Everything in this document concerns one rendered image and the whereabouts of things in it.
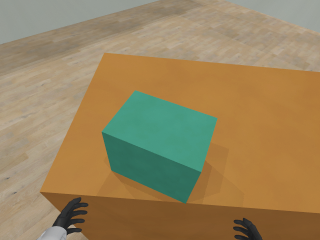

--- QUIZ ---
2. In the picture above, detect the pedestal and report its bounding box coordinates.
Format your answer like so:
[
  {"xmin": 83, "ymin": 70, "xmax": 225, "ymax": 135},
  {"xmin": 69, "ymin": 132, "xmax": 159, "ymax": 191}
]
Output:
[{"xmin": 39, "ymin": 53, "xmax": 320, "ymax": 240}]

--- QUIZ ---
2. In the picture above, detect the robot left forearm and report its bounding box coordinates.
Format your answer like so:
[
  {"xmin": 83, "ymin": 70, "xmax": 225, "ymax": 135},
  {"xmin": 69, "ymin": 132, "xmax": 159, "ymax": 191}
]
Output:
[{"xmin": 36, "ymin": 226, "xmax": 67, "ymax": 240}]

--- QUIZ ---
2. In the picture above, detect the carton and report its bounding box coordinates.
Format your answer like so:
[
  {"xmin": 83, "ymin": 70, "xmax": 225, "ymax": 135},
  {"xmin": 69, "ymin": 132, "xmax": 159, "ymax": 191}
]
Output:
[{"xmin": 102, "ymin": 90, "xmax": 218, "ymax": 204}]

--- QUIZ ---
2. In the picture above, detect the right robot hand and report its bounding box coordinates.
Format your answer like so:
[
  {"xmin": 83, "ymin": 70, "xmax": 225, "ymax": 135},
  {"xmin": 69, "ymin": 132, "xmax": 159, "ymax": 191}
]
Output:
[{"xmin": 233, "ymin": 218, "xmax": 263, "ymax": 240}]

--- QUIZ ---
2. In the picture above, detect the left robot hand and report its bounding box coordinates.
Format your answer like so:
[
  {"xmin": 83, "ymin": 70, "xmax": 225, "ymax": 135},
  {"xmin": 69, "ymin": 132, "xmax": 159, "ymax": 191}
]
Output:
[{"xmin": 52, "ymin": 197, "xmax": 89, "ymax": 235}]

